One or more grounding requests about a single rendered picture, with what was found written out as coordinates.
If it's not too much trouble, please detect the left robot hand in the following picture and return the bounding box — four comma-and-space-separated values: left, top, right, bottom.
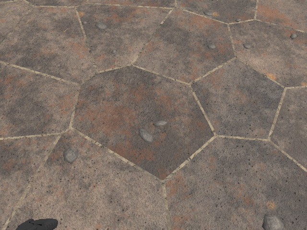
15, 218, 59, 230

